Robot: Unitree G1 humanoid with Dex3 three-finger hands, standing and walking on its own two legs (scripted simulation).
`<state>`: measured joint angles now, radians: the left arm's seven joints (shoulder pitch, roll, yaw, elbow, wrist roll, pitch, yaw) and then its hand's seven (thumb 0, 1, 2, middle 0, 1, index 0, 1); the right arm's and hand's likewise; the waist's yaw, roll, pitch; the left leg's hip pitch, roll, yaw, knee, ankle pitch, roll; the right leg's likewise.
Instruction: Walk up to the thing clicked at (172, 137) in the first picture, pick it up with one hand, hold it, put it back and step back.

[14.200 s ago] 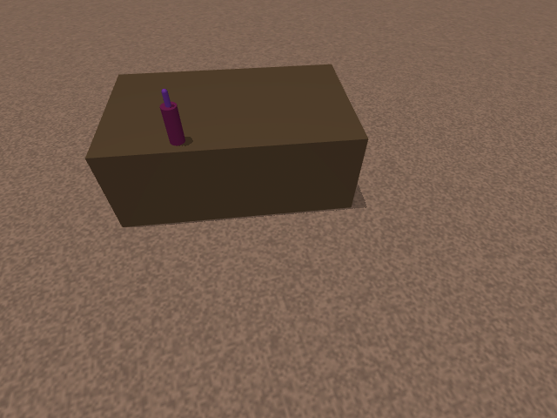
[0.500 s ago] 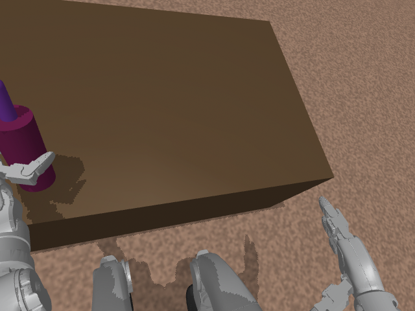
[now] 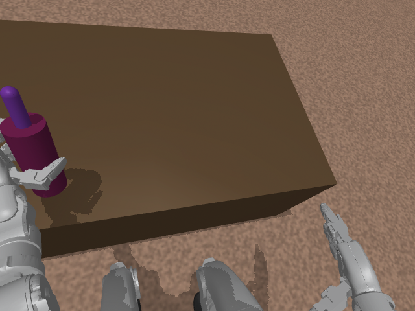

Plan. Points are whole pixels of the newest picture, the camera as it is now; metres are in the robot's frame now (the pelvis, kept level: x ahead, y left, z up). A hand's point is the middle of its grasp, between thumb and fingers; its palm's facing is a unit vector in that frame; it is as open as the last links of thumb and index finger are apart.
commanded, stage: lift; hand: left
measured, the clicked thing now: (32, 145) +0.45 +0.24 +0.00
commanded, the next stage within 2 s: hold in 1.16 s
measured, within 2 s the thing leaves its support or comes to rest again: neither
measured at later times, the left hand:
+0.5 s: hand (25, 156) +0.40 +0.22 +0.06, palm faces +0.27 -0.96 -0.04, open 10.3 cm
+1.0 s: hand (36, 165) +0.36 +0.19 +0.11, palm faces +0.26 -0.97 -0.03, open 10.3 cm
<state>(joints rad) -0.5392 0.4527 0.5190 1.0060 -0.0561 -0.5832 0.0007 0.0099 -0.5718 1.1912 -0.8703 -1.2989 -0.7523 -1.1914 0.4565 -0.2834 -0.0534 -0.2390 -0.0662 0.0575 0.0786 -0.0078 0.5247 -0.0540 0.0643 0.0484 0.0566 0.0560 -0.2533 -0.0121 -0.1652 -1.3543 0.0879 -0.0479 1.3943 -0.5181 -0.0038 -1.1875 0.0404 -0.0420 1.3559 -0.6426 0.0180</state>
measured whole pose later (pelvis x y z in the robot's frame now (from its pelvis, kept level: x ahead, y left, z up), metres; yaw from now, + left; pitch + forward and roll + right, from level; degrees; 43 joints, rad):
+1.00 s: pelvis +0.02 -0.01 +0.08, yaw +2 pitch +14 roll -1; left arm -0.13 0.18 0.20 0.44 -0.12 -0.37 0.07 0.00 -0.56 1.17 -0.88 -1.27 -0.76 -1.17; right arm 0.46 -0.23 -0.05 0.00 -0.03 0.10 0.00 -0.01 0.55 -0.05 0.06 0.05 0.05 0.06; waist -0.07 0.00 -0.12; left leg -0.85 0.06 0.02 1.03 -0.42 -0.01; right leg -0.73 0.00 0.01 1.03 -0.55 0.02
